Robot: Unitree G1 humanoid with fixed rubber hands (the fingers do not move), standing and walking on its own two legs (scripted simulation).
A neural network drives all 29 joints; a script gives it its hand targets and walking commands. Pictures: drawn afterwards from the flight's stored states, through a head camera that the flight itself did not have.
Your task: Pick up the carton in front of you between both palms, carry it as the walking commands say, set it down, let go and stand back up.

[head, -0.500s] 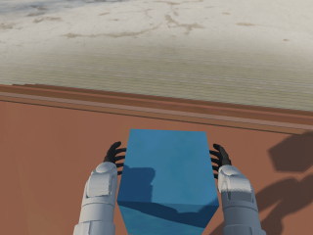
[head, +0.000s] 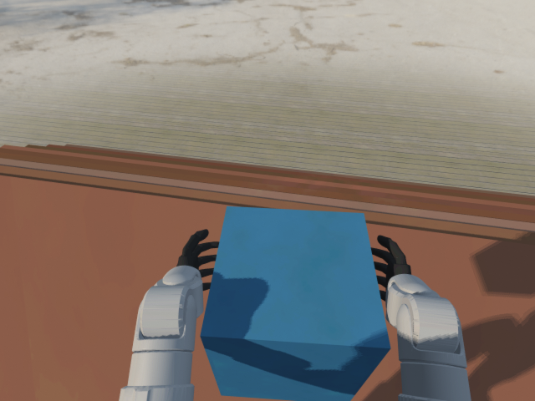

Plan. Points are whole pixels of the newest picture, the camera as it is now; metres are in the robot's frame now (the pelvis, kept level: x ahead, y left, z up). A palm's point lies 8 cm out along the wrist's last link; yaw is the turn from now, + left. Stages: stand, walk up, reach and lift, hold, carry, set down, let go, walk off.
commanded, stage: carry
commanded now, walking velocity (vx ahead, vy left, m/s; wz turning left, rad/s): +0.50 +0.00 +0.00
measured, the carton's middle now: (289, 308) +0.29 -0.01 +0.01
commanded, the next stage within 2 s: none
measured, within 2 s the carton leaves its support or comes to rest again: neither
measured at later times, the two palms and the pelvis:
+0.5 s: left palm (209, 173) +0.53 +0.14 +0.10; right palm (359, 173) +0.54 -0.15 +0.10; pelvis +0.26 -0.01 +0.01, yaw +0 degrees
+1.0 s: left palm (230, 103) +0.86 +0.14 +0.10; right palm (339, 104) +0.85 -0.16 +0.11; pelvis +0.59 +0.01 +0.02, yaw -4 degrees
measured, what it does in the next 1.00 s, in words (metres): walks ahead: right foot, then left foot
